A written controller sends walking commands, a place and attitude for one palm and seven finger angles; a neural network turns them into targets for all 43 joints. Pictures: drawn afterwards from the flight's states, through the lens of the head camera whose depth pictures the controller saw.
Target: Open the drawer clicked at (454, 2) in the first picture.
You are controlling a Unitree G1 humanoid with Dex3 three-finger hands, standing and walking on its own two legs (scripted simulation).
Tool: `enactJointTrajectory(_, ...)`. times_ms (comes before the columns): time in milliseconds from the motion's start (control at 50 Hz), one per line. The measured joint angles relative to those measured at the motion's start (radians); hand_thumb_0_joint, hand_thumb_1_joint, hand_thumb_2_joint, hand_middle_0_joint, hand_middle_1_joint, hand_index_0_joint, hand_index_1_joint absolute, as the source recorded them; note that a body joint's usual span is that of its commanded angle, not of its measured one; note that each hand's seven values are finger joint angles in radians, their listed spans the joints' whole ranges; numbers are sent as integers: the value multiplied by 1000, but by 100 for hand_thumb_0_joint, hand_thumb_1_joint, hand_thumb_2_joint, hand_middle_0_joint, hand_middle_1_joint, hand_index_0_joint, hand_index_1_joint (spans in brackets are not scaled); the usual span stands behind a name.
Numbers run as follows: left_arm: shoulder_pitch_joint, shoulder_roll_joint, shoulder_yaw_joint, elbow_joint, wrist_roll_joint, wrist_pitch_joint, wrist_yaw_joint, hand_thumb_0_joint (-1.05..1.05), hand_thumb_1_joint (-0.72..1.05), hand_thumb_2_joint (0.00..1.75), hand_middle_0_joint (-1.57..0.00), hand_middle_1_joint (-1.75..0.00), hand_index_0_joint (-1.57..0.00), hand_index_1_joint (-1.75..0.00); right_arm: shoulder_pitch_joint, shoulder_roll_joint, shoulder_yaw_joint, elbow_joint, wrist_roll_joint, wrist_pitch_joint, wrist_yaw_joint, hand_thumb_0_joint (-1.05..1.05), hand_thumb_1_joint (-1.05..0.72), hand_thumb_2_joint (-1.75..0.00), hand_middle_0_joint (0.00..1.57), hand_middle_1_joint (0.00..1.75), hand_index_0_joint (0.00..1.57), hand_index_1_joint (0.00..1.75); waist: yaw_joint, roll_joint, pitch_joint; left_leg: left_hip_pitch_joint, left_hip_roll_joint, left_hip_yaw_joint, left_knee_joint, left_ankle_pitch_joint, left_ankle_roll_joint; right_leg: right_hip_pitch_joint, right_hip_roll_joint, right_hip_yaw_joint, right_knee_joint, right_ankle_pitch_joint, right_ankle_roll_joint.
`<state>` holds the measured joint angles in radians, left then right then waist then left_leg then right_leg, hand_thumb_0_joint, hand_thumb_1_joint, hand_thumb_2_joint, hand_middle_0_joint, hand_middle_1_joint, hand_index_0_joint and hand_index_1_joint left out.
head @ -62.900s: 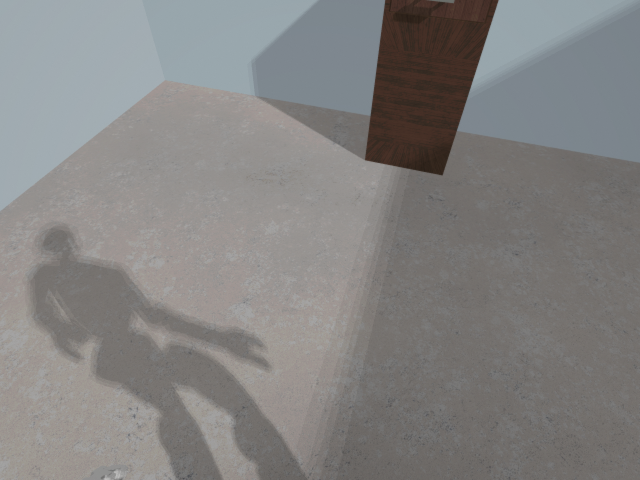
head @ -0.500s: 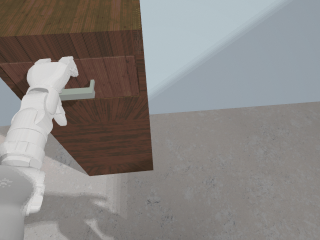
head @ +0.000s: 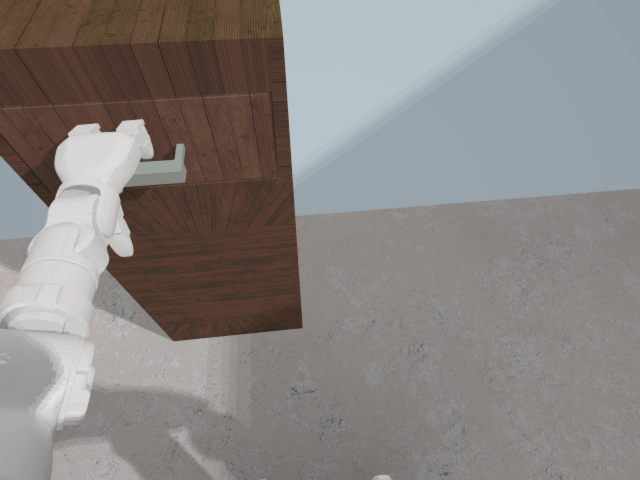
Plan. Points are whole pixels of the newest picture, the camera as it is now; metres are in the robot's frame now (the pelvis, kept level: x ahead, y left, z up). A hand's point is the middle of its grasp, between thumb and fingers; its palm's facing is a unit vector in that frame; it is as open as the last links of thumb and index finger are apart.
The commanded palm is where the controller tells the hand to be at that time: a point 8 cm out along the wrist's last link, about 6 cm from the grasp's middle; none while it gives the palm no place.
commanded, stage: lower the fingers behind the handle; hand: left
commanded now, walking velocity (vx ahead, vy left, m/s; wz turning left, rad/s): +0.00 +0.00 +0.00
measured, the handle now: (147, 162) +0.53 +0.24 +0.06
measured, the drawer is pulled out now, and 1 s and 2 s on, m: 0.00 0.00 0.01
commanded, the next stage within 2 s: close the thumb around the handle in 0.96 s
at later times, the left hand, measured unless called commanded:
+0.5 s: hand (125, 204) +0.47 +0.26 +0.04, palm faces -0.07 -0.01 -1.00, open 13.8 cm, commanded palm +0.46 +0.24 +0.09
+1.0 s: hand (126, 205) +0.47 +0.26 +0.03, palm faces -0.07 -0.01 -1.00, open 14.0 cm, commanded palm +0.46 +0.24 +0.09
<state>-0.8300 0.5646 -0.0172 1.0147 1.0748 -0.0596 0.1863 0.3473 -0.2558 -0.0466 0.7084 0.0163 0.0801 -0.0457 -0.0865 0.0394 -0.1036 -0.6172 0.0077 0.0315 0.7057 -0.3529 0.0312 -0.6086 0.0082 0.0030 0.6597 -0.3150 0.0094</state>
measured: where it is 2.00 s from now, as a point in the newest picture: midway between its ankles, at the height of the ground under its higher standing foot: outside the picture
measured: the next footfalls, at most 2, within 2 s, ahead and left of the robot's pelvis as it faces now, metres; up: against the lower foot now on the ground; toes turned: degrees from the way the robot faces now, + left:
none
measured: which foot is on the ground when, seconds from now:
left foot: down 0.00-1.00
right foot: down 0.00-1.00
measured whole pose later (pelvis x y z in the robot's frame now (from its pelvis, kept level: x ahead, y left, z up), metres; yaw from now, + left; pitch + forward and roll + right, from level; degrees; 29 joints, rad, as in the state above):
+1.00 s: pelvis +0.00 +0.00 -0.01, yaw +0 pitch +18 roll -2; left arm -0.80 0.55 -0.01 1.02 1.07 -0.05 0.24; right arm 0.36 -0.25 -0.06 0.72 0.00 0.08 -0.03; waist -0.09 0.05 -0.13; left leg -0.72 0.01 0.02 0.79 -0.39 0.03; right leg -0.70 0.02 0.00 0.73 -0.35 0.01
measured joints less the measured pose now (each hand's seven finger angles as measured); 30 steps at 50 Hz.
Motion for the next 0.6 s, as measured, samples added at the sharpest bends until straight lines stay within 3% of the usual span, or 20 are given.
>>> enactJointTrajectory(380,-9,9,-2,45,5,-13,19,0,-49,31,-29,-121,-31,-120,18,-2,-3,8,-8,-7,2,0,-91,-90,21,30,20,30,-11,-7,-12,-71,4,-1,52,-16,3,-66,3,-1,42,-10,2)
enactJointTrajectory(600,-14,-9,1,41,10,-8,77,0,-49,31,-31,-121,-31,-120,21,4,-11,27,-21,-12,15,0,-91,-90,21,30,20,30,-5,-1,-26,-127,5,-12,100,-35,2,-116,4,-12,81,-29,2)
